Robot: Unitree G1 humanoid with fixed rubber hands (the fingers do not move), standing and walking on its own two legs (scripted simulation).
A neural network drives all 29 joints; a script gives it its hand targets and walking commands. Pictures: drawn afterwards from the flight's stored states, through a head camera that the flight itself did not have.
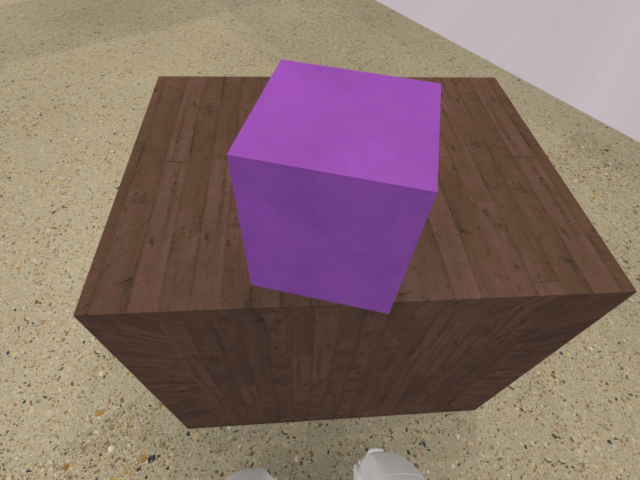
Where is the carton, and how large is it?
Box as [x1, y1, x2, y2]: [227, 59, 440, 313]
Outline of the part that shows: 281,59 227,153 227,159 251,284 388,313 437,191 440,83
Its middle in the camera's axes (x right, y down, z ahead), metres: +0.02 -0.06 +0.53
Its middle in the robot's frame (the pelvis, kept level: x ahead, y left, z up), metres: +0.46 -0.02 +0.09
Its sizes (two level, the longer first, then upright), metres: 0.210 0.200 0.250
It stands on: a pedestal, 0.70 m high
